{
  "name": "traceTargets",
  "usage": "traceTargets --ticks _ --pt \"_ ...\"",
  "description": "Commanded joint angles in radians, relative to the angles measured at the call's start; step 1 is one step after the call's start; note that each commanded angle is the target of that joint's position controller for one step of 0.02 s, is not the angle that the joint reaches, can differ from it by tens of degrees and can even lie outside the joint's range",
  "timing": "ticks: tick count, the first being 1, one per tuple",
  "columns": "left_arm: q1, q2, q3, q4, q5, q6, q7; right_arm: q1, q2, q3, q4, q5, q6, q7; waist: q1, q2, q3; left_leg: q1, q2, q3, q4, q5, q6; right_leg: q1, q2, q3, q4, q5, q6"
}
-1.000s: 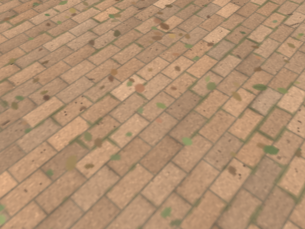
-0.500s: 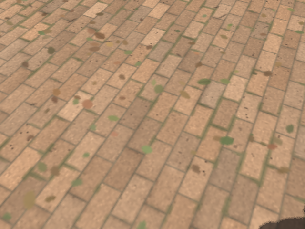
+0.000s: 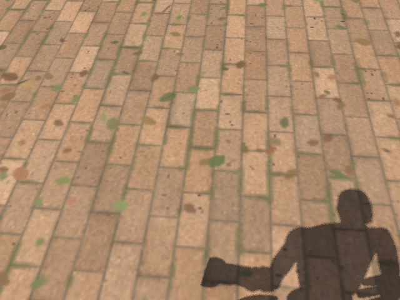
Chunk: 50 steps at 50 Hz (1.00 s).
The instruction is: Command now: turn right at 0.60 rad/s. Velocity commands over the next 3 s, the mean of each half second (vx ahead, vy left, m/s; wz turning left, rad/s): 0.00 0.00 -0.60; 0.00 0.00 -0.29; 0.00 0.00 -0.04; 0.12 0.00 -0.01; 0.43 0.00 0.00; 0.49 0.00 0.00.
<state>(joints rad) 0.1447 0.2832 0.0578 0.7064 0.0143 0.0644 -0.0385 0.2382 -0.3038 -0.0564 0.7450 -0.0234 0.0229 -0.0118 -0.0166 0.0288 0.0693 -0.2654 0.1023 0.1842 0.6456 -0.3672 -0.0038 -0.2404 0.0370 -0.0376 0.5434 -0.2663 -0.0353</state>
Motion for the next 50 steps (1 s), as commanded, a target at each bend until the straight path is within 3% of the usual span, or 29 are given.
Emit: traceTargets --ticks 1,2,3,4,5,6,9,15,19,23,25,26,27,28,29,30,31,33,34,38,43,45,46,47,48,49,50 --pt "0.163 0.311 0.078 -0.05 -0.002 -0.035 0.019 -0.031 -0.06 -0.012 -0.122 -0.009 0.021 -0.015 0.084 -0.289 -0.124 -0.338 -0.098 -0.12 0.394 -0.313 -0.028 0.198 -0.444 0.582 -0.227 0.575 -0.243" --pt "0.194 0.253 0.065 -0.028 -0.012 -0.035 0.02 -0.038 -0.092 -0.021 -0.107 -0.005 0.032 -0.016 0.074 -0.137 -0.102 -0.351 -0.063 -0.187 0.494 -0.271 -0.032 0.232 -0.394 0.471 -0.169 0.749 -0.276" --pt "0.14 0.231 0.06 -0.036 -0.013 -0.03 0.028 -0.045 -0.074 -0.015 -0.109 0.009 0.028 -0.016 0.064 -0.192 -0.086 -0.352 -0.066 -0.203 0.496 -0.198 -0.032 0.169 -0.35 0.439 -0.199 0.598 -0.27" --pt "0.063 0.182 0.045 -0.046 -0.008 -0.025 0.034 -0.054 -0.104 -0.024 -0.093 0.011 0.02 -0.014 0.03 -0.146 -0.044 -0.347 -0.042 -0.227 0.451 -0.098 -0.033 0.146 -0.26 0.378 -0.226 0.468 -0.215" --pt "0.022 0.16 0.038 -0.055 -0.015 -0.023 0.042 -0.041 -0.12 -0.031 -0.084 0.0 0.018 -0.009 0.016 -0.172 -0.046 -0.327 -0.048 -0.216 0.437 -0.052 -0.036 0.141 -0.216 0.346 -0.225 0.461 -0.187" --pt "0.027 0.149 0.033 -0.054 -0.014 -0.023 0.041 -0.016 -0.124 -0.032 -0.067 -0.006 0.019 -0.001 0.01 -0.162 -0.08 -0.301 -0.061 -0.211 0.453 -0.026 -0.038 0.154 -0.196 0.331 -0.218 0.525 -0.179" --pt "0.071 0.172 0.04 -0.041 -0.014 -0.035 0.037 -0.012 -0.092 -0.026 -0.069 0.001 0.028 0.006 0.014 -0.116 -0.109 -0.298 -0.076 -0.215 0.418 0.003 -0.046 0.175 -0.185 0.343 -0.212 0.501 -0.178" --pt "0.132 0.19 0.05 -0.03 0.0 -0.031 0.037 -0.079 -0.086 -0.02 -0.095 0.002 0.032 -0.007 0.05 -0.149 -0.086 -0.303 -0.098 -0.236 0.264 -0.021 -0.047 0.153 -0.185 0.463 -0.219 0.303 -0.201" --pt "0.13 0.201 0.056 -0.032 0.007 -0.029 0.035 -0.105 -0.082 -0.013 -0.11 0.01 0.02 -0.012 0.053 -0.144 -0.093 -0.23 -0.128 -0.247 0.176 -0.037 -0.029 0.111 -0.176 0.528 -0.19 0.32 -0.201" --pt "0.097 0.204 0.061 -0.033 0.007 -0.025 0.029 -0.076 -0.084 -0.007 -0.114 0.022 0.005 -0.021 0.033 -0.157 -0.107 -0.094 -0.164 -0.258 0.033 -0.049 -0.003 0.075 -0.154 0.597 -0.158 0.407 -0.171" --pt "0.053 0.194 0.059 -0.035 -0.004 -0.022 0.03 -0.009 -0.078 -0.004 -0.098 0.022 -0.006 -0.032 -0.016 -0.15 -0.104 0.056 -0.169 -0.257 -0.181 0.051 0.01 0.013 -0.109 0.602 -0.128 0.349 -0.114" --pt "0.042 0.173 0.052 -0.038 -0.014 -0.024 0.035 0.021 -0.095 -0.007 -0.089 0.014 -0.015 -0.042 -0.033 -0.115 -0.103 0.163 -0.119 -0.286 -0.321 0.129 0.019 -0.061 -0.063 0.57 -0.083 0.221 -0.062" --pt "0.108 0.097 0.035 -0.04 -0.017 -0.028 0.036 0.0 -0.17 -0.018 -0.101 0.001 -0.018 -0.052 0.014 0.084 -0.124 0.253 0.108 -0.498 -0.42 0.07 0.068 -0.162 0.043 0.419 0.098 -0.111 0.001" --pt "0.141 0.122 0.043 -0.04 -0.003 -0.028 0.047 -0.068 -0.245 -0.03 -0.131 0.001 -0.011 -0.042 0.03 0.19 -0.089 0.175 0.28 -0.719 -0.44 0.18 0.184 -0.284 0.189 0.211 0.273 -0.319 0.028" --pt "0.125 0.184 0.058 -0.03 0.024 -0.024 0.048 -0.032 -0.202 -0.026 -0.117 0.0 -0.006 -0.032 0.021 0.12 -0.086 0.1 0.29 -0.685 -0.406 0.263 0.249 -0.248 0.109 0.205 0.441 -0.315 0.037" --pt "0.125 0.181 0.061 -0.012 0.019 -0.021 0.042 -0.068 -0.131 -0.006 -0.119 0.007 -0.009 -0.023 0.041 0.073 -0.057 0.058 0.226 -0.591 -0.395 0.299 0.24 -0.23 0.096 0.215 0.505 -0.259 0.039" --pt "0.14 0.165 0.058 0.008 0.012 -0.015 0.034 -0.11 -0.099 0.003 -0.123 0.007 -0.01 -0.018 0.057 0.067 -0.036 0.035 0.155 -0.489 -0.385 0.326 0.212 -0.215 0.092 0.207 0.552 -0.203 0.049" --pt "0.157 0.144 0.051 0.024 0.005 -0.007 0.019 -0.116 -0.092 0.006 -0.12 0.004 -0.015 -0.024 0.055 0.123 -0.057 0.086 0.092 -0.395 -0.359 0.445 0.193 -0.227 0.1 0.185 0.591 -0.161 0.068" --pt "0.142 0.136 0.046 0.026 0.002 -0.005 0.017 -0.092 -0.092 0.006 -0.109 0.004 -0.018 -0.023 0.042 0.116 -0.064 0.111 0.085 -0.374 -0.347 0.494 0.195 -0.23 0.101 0.178 0.576 -0.159 0.076" --pt "0.074 0.096 0.022 0.026 -0.003 0.003 0.024 -0.019 -0.095 0.005 -0.064 0.006 -0.027 -0.02 -0.001 0.119 -0.084 0.209 0.101 -0.369 -0.315 0.536 0.212 -0.208 0.076 0.167 0.376 -0.178 0.088" --pt "0.064 0.074 -0.005 0.055 -0.014 0.003 0.039 0.003 -0.125 -0.003 -0.018 -0.002 -0.013 -0.001 -0.007 0.166 -0.092 0.154 0.093 -0.37 -0.271 0.575 0.207 0.0 0.044 0.053 0.023 -0.164 0.051" --pt "0.109 0.064 -0.015 0.085 -0.007 -0.014 0.049 0.003 -0.117 0.0 0.003 0.007 -0.008 0.002 0.035 0.115 -0.092 0.085 0.076 -0.351 -0.218 0.591 0.146 0.158 0.017 0.063 -0.265 0.1 0.024" --pt "0.103 0.104 -0.013 0.086 0.009 -0.029 0.056 0.024 -0.093 0.006 0.003 0.009 -0.016 0.004 0.022 0.054 -0.126 0.011 0.06 -0.341 -0.197 0.486 0.092 0.271 -0.071 0.175 -0.297 0.17 0.004" --pt "0.068 0.19 -0.001 0.078 0.019 -0.039 0.063 0.05 -0.041 0.02 -0.021 0.017 -0.026 0.011 -0.029 -0.142 -0.136 -0.07 -0.039 -0.248 -0.15 0.252 0.045 0.293 -0.243 0.362 -0.259 0.375 -0.057" --pt "0.028 0.125 -0.02 0.092 0.002 -0.046 0.06 0.03 -0.029 0.029 0.009 0.018 -0.014 0.0 -0.013 -0.152 -0.115 0.068 -0.058 -0.215 -0.217 0.057 0.032 0.122 -0.282 0.335 -0.229 0.41 -0.114" --pt "-0.013 0.087 -0.034 0.089 0.001 -0.053 0.056 0.018 -0.042 0.027 0.022 0.01 -0.008 -0.005 -0.026 -0.143 -0.085 0.107 -0.059 -0.224 -0.247 0.104 0.028 0.091 -0.23 0.306 -0.233 0.316 -0.095" --pt "-0.019 0.083 -0.037 0.097 0.003 -0.056 0.058 0.003 -0.056 0.023 0.037 0.007 -0.007 -0.004 -0.012 -0.147 -0.065 0.121 -0.06 -0.233 -0.267 0.17 0.027 0.075 -0.182 0.282 -0.24 0.221 -0.065"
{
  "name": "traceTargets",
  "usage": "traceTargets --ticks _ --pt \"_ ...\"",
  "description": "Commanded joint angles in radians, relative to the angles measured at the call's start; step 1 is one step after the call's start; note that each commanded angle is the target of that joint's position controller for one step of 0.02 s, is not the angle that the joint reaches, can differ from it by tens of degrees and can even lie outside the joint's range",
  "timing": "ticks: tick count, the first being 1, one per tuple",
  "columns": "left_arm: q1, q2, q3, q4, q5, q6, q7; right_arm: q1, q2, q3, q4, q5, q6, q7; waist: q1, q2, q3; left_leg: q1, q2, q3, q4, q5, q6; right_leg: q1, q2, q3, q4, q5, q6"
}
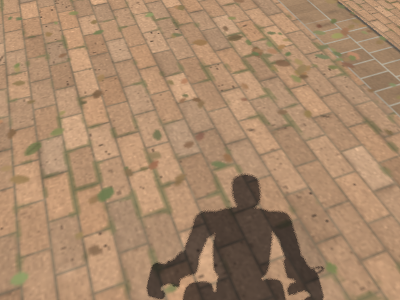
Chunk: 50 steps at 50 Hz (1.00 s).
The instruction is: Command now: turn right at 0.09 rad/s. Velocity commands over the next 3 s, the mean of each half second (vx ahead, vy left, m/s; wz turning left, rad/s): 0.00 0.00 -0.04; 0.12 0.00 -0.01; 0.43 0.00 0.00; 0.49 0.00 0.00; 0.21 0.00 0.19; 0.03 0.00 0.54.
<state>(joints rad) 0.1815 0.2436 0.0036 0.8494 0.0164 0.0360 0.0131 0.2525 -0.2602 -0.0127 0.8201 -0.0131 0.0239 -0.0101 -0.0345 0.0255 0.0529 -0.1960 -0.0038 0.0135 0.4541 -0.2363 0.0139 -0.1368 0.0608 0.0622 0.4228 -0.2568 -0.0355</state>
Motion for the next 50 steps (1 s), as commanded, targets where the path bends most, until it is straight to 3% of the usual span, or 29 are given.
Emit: traceTargets --ticks 1,6,12,24,36,38,40,42,44,46,48,49,50 --pt "-0.041 0.13 0.016 -0.031 0.003 -0.03 0.012 -0.018 -0.118 -0.026 -0.027 -0.002 -0.009 -0.002 0.014 -0.149 -0.029 0.053 0.052 -0.067 -0.075 0.095 0.008 -0.033 -0.172 0.165 -0.127 0.19 -0.045" --pt "0.011 0.124 0.01 0.044 -0.009 -0.037 0.02 0.022 -0.096 -0.017 0.053 0.0 -0.018 -0.003 0.018 -0.068 -0.022 0.055 0.075 -0.079 -0.11 0.154 0.001 0.003 -0.147 0.133 -0.118 0.22 -0.037" --pt "0.013 0.118 0.005 0.111 -0.01 -0.043 0.022 0.022 -0.083 -0.012 0.128 0.0 -0.015 -0.008 0.016 -0.033 -0.01 0.075 0.083 -0.083 -0.118 0.152 0.0 -0.022 -0.139 0.127 -0.133 0.194 -0.04" --pt "0.066 0.089 -0.008 0.215 -0.01 -0.046 0.029 0.033 -0.061 0.0 0.234 0.001 -0.013 -0.019 0.017 -0.029 -0.01 0.085 0.093 -0.085 -0.108 0.154 0.007 -0.031 -0.127 0.111 -0.135 0.207 -0.037" --pt "0.124 0.052 -0.015 0.272 -0.009 -0.046 0.033 0.053 -0.027 0.011 0.293 0.002 -0.013 -0.027 0.023 -0.024 0.006 0.064 0.094 -0.086 -0.102 0.151 0.01 -0.033 -0.121 0.098 -0.123 0.21 -0.034" --pt "0.143 0.062 -0.009 0.279 -0.008 -0.041 0.033 0.061 -0.024 0.009 0.298 -0.003 -0.012 -0.026 0.029 -0.041 -0.003 0.052 0.058 -0.06 -0.075 -0.027 0.017 -0.041 -0.104 0.107 -0.146 -0.038 -0.051" --pt "0.174 0.104 0.015 0.278 -0.005 -0.029 0.03 0.039 -0.027 0.002 0.279 -0.013 -0.007 -0.018 0.047 -0.096 0.053 -0.065 -0.003 -0.015 0.034 -0.268 0.037 -0.079 -0.125 0.183 -0.175 -0.409 -0.109" --pt "0.243 0.123 0.033 0.288 -0.002 -0.026 0.026 -0.008 0.012 0.008 0.243 -0.03 -0.014 -0.006 0.079 -0.16 0.133 -0.222 -0.026 0.04 0.18 -0.276 0.044 -0.074 -0.244 0.353 -0.261 -0.61 -0.186" --pt "0.259 0.109 0.04 0.285 0.006 -0.038 0.023 -0.045 0.011 0.006 0.209 -0.031 -0.036 0.001 0.087 -0.161 0.162 -0.303 0.019 0.023 0.29 -0.226 0.055 -0.063 -0.322 0.443 -0.299 -0.541 -0.238" --pt "0.246 0.117 0.05 0.275 0.011 -0.056 0.02 -0.05 -0.007 -0.003 0.184 -0.022 -0.061 0.012 0.072 -0.141 0.139 -0.33 0.043 0.007 0.287 -0.243 0.067 -0.013 -0.327 0.41 -0.28 -0.404 -0.242" --pt "0.202 0.108 0.054 0.26 0.0 -0.069 0.016 0.0 0.0 -0.01 0.186 -0.008 -0.079 0.018 0.028 -0.128 0.11 -0.181 0.026 0.039 0.155 -0.159 0.073 -0.065 -0.276 0.305 -0.234 -0.279 -0.203" --pt "0.157 0.103 0.055 0.246 -0.008 -0.071 0.015 0.087 0.018 -0.011 0.214 -0.002 -0.085 0.018 -0.023 -0.116 0.092 -0.005 -0.004 0.074 0.042 -0.078 0.075 -0.162 -0.232 0.235 -0.184 -0.242 -0.175" --pt "0.133 0.086 0.052 0.232 -0.007 -0.076 0.013 0.2 0.011 -0.021 0.257 0.0 -0.087 0.014 -0.066 -0.07 0.067 0.193 -0.033 0.071 -0.026 -0.051 0.07 -0.276 -0.18 0.176 -0.092 -0.203 -0.147"
Over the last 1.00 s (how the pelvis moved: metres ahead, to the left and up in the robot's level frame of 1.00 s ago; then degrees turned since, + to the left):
0.00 0.01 0.01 -25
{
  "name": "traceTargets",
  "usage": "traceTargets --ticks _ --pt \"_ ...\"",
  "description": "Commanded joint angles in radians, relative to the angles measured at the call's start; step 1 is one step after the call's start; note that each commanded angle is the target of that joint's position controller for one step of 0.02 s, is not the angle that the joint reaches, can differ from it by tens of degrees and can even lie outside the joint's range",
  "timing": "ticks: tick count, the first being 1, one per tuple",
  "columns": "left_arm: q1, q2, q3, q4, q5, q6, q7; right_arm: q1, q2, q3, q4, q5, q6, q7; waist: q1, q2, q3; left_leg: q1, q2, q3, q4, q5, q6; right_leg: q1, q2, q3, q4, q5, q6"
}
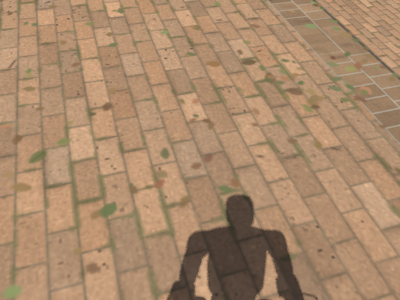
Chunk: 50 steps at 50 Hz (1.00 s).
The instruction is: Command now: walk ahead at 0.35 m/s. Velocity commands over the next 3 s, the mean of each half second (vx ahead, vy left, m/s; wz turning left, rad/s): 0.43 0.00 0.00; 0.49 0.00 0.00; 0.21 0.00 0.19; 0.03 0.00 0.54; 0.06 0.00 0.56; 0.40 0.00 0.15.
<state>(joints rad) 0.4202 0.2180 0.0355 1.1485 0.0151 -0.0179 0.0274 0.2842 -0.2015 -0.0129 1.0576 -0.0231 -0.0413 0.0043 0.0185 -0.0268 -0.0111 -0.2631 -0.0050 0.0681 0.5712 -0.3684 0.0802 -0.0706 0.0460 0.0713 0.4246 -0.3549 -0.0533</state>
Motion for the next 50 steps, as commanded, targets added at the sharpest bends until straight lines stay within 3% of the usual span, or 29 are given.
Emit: traceTargets --ticks 1,2,3,4,6,8,11,16,19,21,23,24,25,26,27,28,29,31,34,37,40,45,48,50 --pt "-0.13 0.062 0.005 -0.089 -0.001 -0.035 -0.008 0.284 -0.106 -0.04 0.045 -0.003 -0.03 -0.011 -0.165 0.14 0.093 0.418 0.111 -0.198 -0.271 -0.044 0.019 -0.466 -0.071 0.043 0.158 -0.05 -0.087" --pt "-0.135 0.003 -0.01 -0.131 0.001 -0.046 -0.018 0.418 -0.227 -0.069 0.068 0.003 -0.027 -0.013 -0.184 0.36 0.027 0.514 0.358 -0.638 -0.444 -0.31 0.113 -0.636 0.05 -0.102 0.457 -0.16 -0.045" --pt "-0.16 0.092 0.009 -0.138 0.032 -0.044 -0.024 0.362 -0.174 -0.059 0.074 0.005 -0.014 -0.015 -0.128 0.21 0.11 0.398 0.397 -0.7 -0.456 -0.396 0.146 -0.683 -0.015 -0.059 0.628 -0.171 -0.052" --pt "-0.178 0.077 0.009 -0.137 0.032 -0.048 -0.036 0.253 -0.129 -0.047 0.031 0.002 -0.018 -0.009 -0.08 0.099 0.181 0.304 0.361 -0.618 -0.454 -0.347 0.137 -0.694 -0.065 -0.034 0.686 -0.064 -0.059" --pt "-0.159 0.041 0.003 -0.123 0.021 -0.057 -0.052 0.16 -0.098 -0.036 -0.005 0.003 -0.038 -0.007 -0.028 0.061 0.173 0.244 0.277 -0.431 -0.467 -0.073 0.102 -0.631 -0.111 -0.036 0.664 0.084 -0.042" --pt "-0.151 0.045 0.007 -0.119 0.025 -0.046 -0.059 0.192 -0.069 -0.024 0.012 0.005 -0.053 -0.01 -0.019 0.081 0.135 0.27 0.223 -0.3 -0.449 0.193 0.08 -0.607 -0.108 -0.074 0.651 0.14 -0.02" --pt "-0.224 0.036 0.009 -0.151 0.02 -0.029 -0.057 0.278 -0.061 -0.014 0.047 0.008 -0.06 -0.013 -0.026 0.103 0.118 0.312 0.196 -0.196 -0.407 0.529 0.073 -0.655 -0.094 -0.123 0.63 0.169 0.0" --pt "-0.459 0.003 -0.011 -0.247 0.007 -0.024 -0.058 0.303 -0.052 0.0 0.053 0.005 -0.061 -0.022 -0.061 0.118 0.166 0.257 0.158 -0.118 -0.418 0.716 0.063 -0.602 -0.053 -0.199 0.348 0.256 0.01" --pt "-0.5 0.011 -0.016 -0.273 0.0 -0.025 -0.052 0.312 -0.073 -0.002 0.062 0.003 -0.064 -0.028 -0.06 0.135 0.161 0.279 0.18 -0.1 -0.398 0.862 0.063 -0.488 -0.02 -0.23 0.207 0.272 -0.025" --pt "-0.419 0.044 -0.003 -0.262 -0.001 -0.03 -0.04 0.281 -0.093 -0.007 0.06 0.003 -0.069 -0.031 -0.009 0.143 0.108 0.32 0.197 -0.082 -0.287 1.112 0.052 -0.365 0.018 -0.231 0.174 0.241 -0.068" --pt "-0.17 0.09 0.024 -0.186 -0.002 -0.044 -0.026 0.241 -0.116 -0.015 0.053 0.004 -0.064 -0.033 0.098 0.144 -0.02 0.331 0.196 -0.071 -0.008 1.188 0.045 -0.125 0.044 -0.205 0.109 0.231 -0.111" --pt "-0.025 0.121 0.041 -0.144 0.01 -0.052 -0.017 0.22 -0.117 -0.016 0.043 0.011 -0.062 -0.029 0.163 0.122 -0.087 0.209 0.169 -0.055 0.201 0.998 0.04 0.079 -0.02 -0.139 0.054 0.222 -0.139" --pt "0.106 0.211 0.065 -0.126 0.033 -0.055 -0.011 0.245 -0.057 -0.006 0.014 0.009 -0.061 -0.023 0.17 -0.021 -0.203 0.027 0.084 -0.011 0.538 0.464 0.036 0.271 -0.285 0.173 0.042 0.081 -0.192" --pt "0.06 0.219 0.07 -0.137 0.021 -0.039 -0.023 0.34 -0.014 -0.012 0.017 0.036 -0.054 -0.009 0.09 -0.171 -0.268 -0.284 -0.093 -0.071 0.859 -0.15 0.013 0.398 -0.465 0.678 -0.135 -0.024 -0.346" --pt "-0.067 0.176 0.063 -0.153 -0.008 -0.039 -0.031 0.237 -0.083 -0.026 -0.008 0.012 -0.049 -0.012 0.059 -0.03 -0.112 -0.38 -0.008 -0.133 0.864 -0.054 0.033 0.258 -0.42 0.579 -0.195 -0.141 -0.317" --pt "-0.151 0.107 0.045 -0.171 -0.012 -0.047 -0.035 0.138 -0.086 -0.031 -0.039 0.005 -0.053 -0.006 0.04 0.009 0.005 -0.386 0.03 -0.126 0.813 0.033 0.035 0.111 -0.385 0.44 -0.229 -0.101 -0.286" --pt "-0.174 0.055 0.031 -0.162 -0.003 -0.059 -0.036 0.113 -0.066 -0.031 -0.045 0.005 -0.053 -0.005 0.002 0.06 0.077 -0.338 0.061 -0.125 0.748 0.071 0.032 -0.014 -0.343 0.336 -0.26 0.037 -0.252" --pt "-0.147 0.012 0.012 -0.132 0.001 -0.08 -0.026 0.135 -0.022 -0.028 -0.04 -0.016 -0.028 0.005 -0.053 0.043 0.082 -0.231 0.091 -0.125 0.653 0.084 0.009 -0.13 -0.271 0.187 -0.275 0.206 -0.2" --pt "-0.068 0.052 0.014 -0.102 -0.001 -0.1 -0.021 0.083 -0.019 -0.032 -0.07 -0.018 -0.002 0.016 -0.068 0.007 0.094 -0.27 0.102 -0.085 0.563 0.126 -0.019 -0.136 -0.236 0.087 -0.293 0.353 -0.187" --pt "-0.01 0.067 0.01 -0.095 -0.004 -0.098 -0.022 -0.075 -0.039 -0.034 -0.129 -0.014 0.006 0.023 -0.038 -0.004 0.122 -0.369 0.117 -0.044 0.424 0.242 -0.043 -0.096 -0.207 0.029 -0.315 0.437 -0.165" --pt "0.047 0.058 0.002 -0.088 -0.005 -0.095 -0.021 -0.209 -0.027 -0.025 -0.175 -0.001 0.001 0.026 0.0 -0.019 0.124 -0.359 0.095 -0.003 0.232 0.34 -0.054 -0.052 -0.18 -0.021 -0.303 0.56 -0.129" --pt "0.139 0.069 -0.001 -0.06 0.005 -0.089 -0.009 -0.345 -0.032 -0.019 -0.224 0.005 -0.005 0.023 0.047 -0.04 0.121 -0.37 0.051 0.029 0.058 0.355 -0.028 0.135 -0.22 -0.026 -0.257 0.685 -0.129" --pt "0.113 0.088 0.004 -0.059 0.014 -0.087 -0.001 -0.314 -0.053 -0.028 -0.229 0.003 -0.018 0.016 0.005 -0.048 0.1 -0.288 0.013 0.035 -0.007 0.249 0.018 0.209 -0.251 -0.042 -0.155 0.911 -0.129" --pt "0.085 0.107 0.01 -0.061 0.014 -0.084 0.0 -0.12 -0.087 -0.049 -0.168 0.001 -0.03 0.002 -0.078 -0.054 0.004 -0.064 -0.045 0.051 -0.069 0.202 0.059 0.208 -0.239 -0.062 0.065 1.093 -0.108"
Over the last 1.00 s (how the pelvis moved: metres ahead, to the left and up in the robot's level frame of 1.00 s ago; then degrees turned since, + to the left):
0.05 0.02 0.00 0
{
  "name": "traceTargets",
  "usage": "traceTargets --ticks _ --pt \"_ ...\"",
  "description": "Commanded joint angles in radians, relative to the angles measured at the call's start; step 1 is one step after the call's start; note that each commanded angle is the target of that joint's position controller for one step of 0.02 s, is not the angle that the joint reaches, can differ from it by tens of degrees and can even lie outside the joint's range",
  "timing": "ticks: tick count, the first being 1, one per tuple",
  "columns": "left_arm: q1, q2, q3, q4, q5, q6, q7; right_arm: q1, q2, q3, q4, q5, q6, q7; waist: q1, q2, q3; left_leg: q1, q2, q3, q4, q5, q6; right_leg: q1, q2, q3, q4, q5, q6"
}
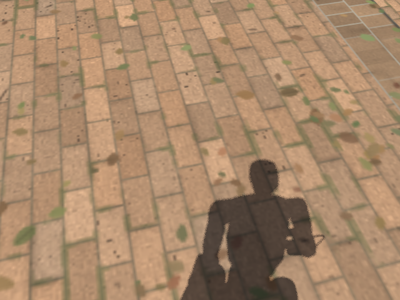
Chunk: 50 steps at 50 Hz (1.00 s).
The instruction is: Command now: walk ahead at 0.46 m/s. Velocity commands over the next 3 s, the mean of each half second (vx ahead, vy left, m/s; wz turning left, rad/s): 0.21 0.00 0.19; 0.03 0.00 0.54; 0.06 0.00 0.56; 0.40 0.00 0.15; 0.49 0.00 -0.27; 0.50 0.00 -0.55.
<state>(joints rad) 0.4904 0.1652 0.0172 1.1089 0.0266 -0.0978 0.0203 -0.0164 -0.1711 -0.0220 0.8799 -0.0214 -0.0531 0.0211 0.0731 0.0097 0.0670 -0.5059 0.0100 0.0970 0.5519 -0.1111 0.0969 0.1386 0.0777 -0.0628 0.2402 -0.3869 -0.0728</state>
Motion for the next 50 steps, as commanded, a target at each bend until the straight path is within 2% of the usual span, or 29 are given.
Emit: traceTargets --ticks 1,2,3,4,5,6,7,8,9,11,13,18,22,26,27,28,29,30,31,32,33,34,35,36,38,42,46,50 --pt "-0.004 0.153 0.026 -0.027 -0.008 -0.003 0.006 0.348 -0.14 -0.053 0.065 -0.016 -0.031 -0.025 -0.203 -0.07 -0.149 0.4 -0.027 -0.011 -0.108 0.044 0.069 -0.108 -0.235 0.046 0.449 1.021 -0.066" --pt "0.015 0.097 0.01 -0.062 -0.037 -0.006 0.002 0.502 -0.226 -0.076 0.094 -0.044 -0.039 -0.036 -0.231 0.039 -0.278 0.691 0.217 -0.275 -0.091 0.147 0.136 -0.369 -0.157 -0.001 0.765 0.633 -0.029" --pt "0.154 0.048 0.01 -0.044 -0.062 0.003 0.002 0.497 -0.276 -0.088 0.096 -0.035 -0.03 -0.025 -0.164 0.19 -0.381 0.838 0.464 -0.668 -0.149 0.468 0.298 -0.623 0.024 0.007 1.094 -0.194 0.002" --pt "0.073 0.123 0.034 -0.045 -0.031 0.012 0.009 0.427 -0.233 -0.082 0.088 0.011 -0.023 -0.018 -0.144 0.033 -0.306 0.719 0.402 -0.596 -0.172 0.524 0.277 -0.649 -0.03 0.131 1.13 -0.115 -0.004" --pt "-0.01 0.098 0.031 -0.072 -0.019 0.009 0.008 0.324 -0.166 -0.061 0.078 0.016 -0.028 -0.017 -0.11 0.028 -0.159 0.574 0.365 -0.442 -0.194 0.605 0.241 -0.675 -0.062 0.13 1.093 -0.053 0.003" --pt "-0.043 0.082 0.032 -0.076 -0.009 0.011 0.007 0.28 -0.108 -0.045 0.075 0.012 -0.033 -0.015 -0.087 0.002 -0.097 0.48 0.312 -0.343 -0.228 0.632 0.197 -0.658 -0.092 0.122 1.032 -0.015 0.007" --pt "-0.055 0.083 0.037 -0.076 0.003 0.023 0.003 0.277 -0.072 -0.033 0.085 0.014 -0.037 -0.021 -0.071 0.015 -0.067 0.416 0.269 -0.275 -0.255 0.643 0.162 -0.629 -0.107 0.116 0.98 0.008 0.015" --pt "-0.036 0.064 0.035 -0.072 0.009 0.037 -0.004 0.278 -0.049 -0.023 0.098 0.013 -0.039 -0.026 -0.047 0.034 -0.067 0.363 0.24 -0.221 -0.275 0.658 0.141 -0.578 -0.109 0.109 0.934 0.023 0.025" --pt "-0.039 0.053 0.036 -0.073 0.012 0.048 -0.009 0.302 -0.047 -0.017 0.113 0.011 -0.044 -0.027 -0.038 0.039 -0.075 0.337 0.221 -0.201 -0.275 0.724 0.133 -0.541 -0.104 0.095 0.896 0.04 0.033" --pt "-0.055 0.035 0.033 -0.085 0.009 0.064 -0.01 0.309 -0.093 -0.02 0.122 0.007 -0.049 -0.027 -0.013 0.048 -0.092 0.311 0.194 -0.166 -0.264 0.826 0.141 -0.519 -0.095 0.068 0.815 0.071 0.053" --pt "-0.12 0.047 0.033 -0.114 0.005 0.074 -0.001 0.309 -0.138 -0.028 0.112 0.002 -0.043 -0.028 -0.016 0.063 -0.098 0.314 0.174 -0.159 -0.246 0.85 0.139 -0.545 -0.089 0.052 0.728 0.105 0.066" --pt "-0.264 0.083 0.035 -0.174 -0.013 0.09 0.021 0.382 -0.155 -0.038 0.103 -0.002 -0.006 -0.032 -0.066 0.097 -0.115 0.344 0.171 -0.235 -0.216 0.661 0.136 -0.581 -0.082 0.054 0.612 0.153 0.078" --pt "-0.335 0.097 0.036 -0.211 -0.019 0.095 0.035 0.409 -0.165 -0.056 0.088 -0.012 0.025 -0.04 -0.094 0.096 -0.08 0.359 0.196 -0.343 -0.199 0.482 0.164 -0.607 -0.078 0.077 0.563 0.082 0.081" --pt "-0.323 0.104 0.038 -0.233 -0.033 0.084 0.046 0.38 -0.187 -0.078 0.061 -0.01 0.052 -0.048 -0.097 0.102 -0.069 0.371 0.198 -0.446 -0.146 0.416 0.154 -0.549 -0.062 0.097 0.421 0.015 0.067" --pt "-0.288 0.099 0.038 -0.228 -0.034 0.079 0.048 0.345 -0.191 -0.083 0.048 -0.003 0.059 -0.049 -0.073 0.095 -0.07 0.342 0.177 -0.452 -0.123 0.375 0.127 -0.478 -0.056 0.092 0.319 0.055 0.062" --pt "-0.236 0.099 0.039 -0.219 -0.028 0.071 0.051 0.303 -0.191 -0.085 0.03 0.008 0.064 -0.05 -0.041 0.079 -0.072 0.275 0.136 -0.439 -0.082 0.299 0.082 -0.362 -0.064 0.092 0.17 0.167 0.055" --pt "-0.197 0.157 0.054 -0.221 -0.009 0.062 0.057 0.303 -0.148 -0.076 0.006 0.017 0.065 -0.05 -0.045 -0.016 -0.101 0.174 0.068 -0.386 0.03 0.099 0.023 -0.233 -0.201 0.203 0.073 0.258 0.023" --pt "-0.236 0.265 0.073 -0.248 -0.008 0.066 0.06 0.371 -0.058 -0.06 -0.016 0.031 0.066 -0.053 -0.108 -0.272 -0.116 -0.011 -0.119 -0.192 0.245 -0.394 -0.041 -0.111 -0.46 0.448 0.06 0.686 -0.077" --pt "-0.212 0.233 0.069 -0.249 -0.016 0.077 0.055 0.374 -0.146 -0.081 -0.003 0.001 0.08 -0.058 -0.073 -0.234 -0.156 -0.026 -0.122 -0.121 0.467 -0.582 -0.061 -0.177 -0.53 0.481 0.073 0.808 -0.2" --pt "-0.237 0.181 0.053 -0.266 -0.013 0.08 0.052 0.358 -0.176 -0.093 0.008 -0.009 0.088 -0.053 -0.095 -0.107 -0.127 -0.016 -0.085 -0.159 0.566 -0.517 -0.07 -0.228 -0.477 0.408 0.064 0.752 -0.205" --pt "-0.301 0.15 0.045 -0.283 -0.011 0.083 0.052 0.34 -0.168 -0.097 0.011 -0.012 0.096 -0.046 -0.117 -0.06 -0.081 -0.017 -0.059 -0.162 0.603 -0.439 -0.084 -0.28 -0.409 0.31 0.063 0.659 -0.172" --pt "-0.338 0.141 0.04 -0.303 -0.005 0.086 0.052 0.329 -0.165 -0.098 0.007 -0.011 0.105 -0.038 -0.129 -0.08 -0.069 -0.023 -0.049 -0.153 0.613 -0.383 -0.098 -0.293 -0.358 0.238 0.056 0.596 -0.134" --pt "-0.341 0.149 0.041 -0.311 -0.003 0.085 0.054 0.324 -0.163 -0.098 0.002 -0.013 0.114 -0.029 -0.128 -0.122 -0.065 -0.029 -0.051 -0.142 0.63 -0.344 -0.115 -0.293 -0.327 0.189 0.057 0.609 -0.124" --pt "-0.325 0.155 0.042 -0.313 -0.001 0.084 0.052 0.323 -0.162 -0.097 0.001 -0.01 0.12 -0.022 -0.12 -0.133 -0.073 -0.028 -0.058 -0.131 0.642 -0.318 -0.129 -0.287 -0.31 0.154 0.063 0.628 -0.123" --pt "-0.285 0.168 0.047 -0.31 -0.001 0.08 0.047 0.297 -0.161 -0.095 -0.019 -0.001 0.13 -0.014 -0.104 -0.135 -0.088 -0.037 -0.055 -0.122 0.619 -0.301 -0.145 -0.253 -0.321 0.126 0.067 0.634 -0.135" --pt "-0.24 0.201 0.059 -0.31 0.004 0.079 0.039 0.226 -0.158 -0.084 -0.065 -0.001 0.144 0.0 -0.071 -0.144 -0.09 -0.041 -0.022 -0.105 0.492 -0.311 -0.152 -0.202 -0.365 0.113 0.059 0.546 -0.155" --pt "-0.253 0.232 0.07 -0.325 0.011 0.084 0.02 0.172 -0.146 -0.069 -0.114 0.006 0.145 0.019 -0.056 -0.157 -0.09 0.071 0.002 -0.063 0.319 -0.33 -0.126 -0.255 -0.384 0.062 0.065 0.437 -0.148" --pt "-0.261 0.27 0.085 -0.332 0.012 0.093 0.002 0.171 -0.159 -0.066 -0.15 0.016 0.136 0.025 -0.052 -0.182 -0.107 0.178 -0.006 -0.014 0.17 -0.345 -0.088 -0.276 -0.412 0.034 0.117 0.449 -0.127"
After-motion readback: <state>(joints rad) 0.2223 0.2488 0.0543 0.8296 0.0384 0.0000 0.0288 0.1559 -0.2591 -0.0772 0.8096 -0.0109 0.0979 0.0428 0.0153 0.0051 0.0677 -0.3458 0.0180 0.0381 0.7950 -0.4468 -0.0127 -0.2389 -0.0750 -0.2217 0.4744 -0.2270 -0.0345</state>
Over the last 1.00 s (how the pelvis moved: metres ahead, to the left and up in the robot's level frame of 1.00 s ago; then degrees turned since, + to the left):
0.52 0.04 -0.01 0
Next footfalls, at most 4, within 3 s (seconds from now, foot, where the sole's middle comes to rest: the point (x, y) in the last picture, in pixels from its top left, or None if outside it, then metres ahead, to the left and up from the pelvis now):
0.02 left None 0.18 0.08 -0.76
0.58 right None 0.24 -0.09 -0.76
1.08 left None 0.11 0.09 -0.76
1.62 right None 0.25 -0.03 -0.76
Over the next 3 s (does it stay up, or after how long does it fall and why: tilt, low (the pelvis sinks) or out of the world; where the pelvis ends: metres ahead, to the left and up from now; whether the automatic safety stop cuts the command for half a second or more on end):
stays up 0.67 0.44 0.02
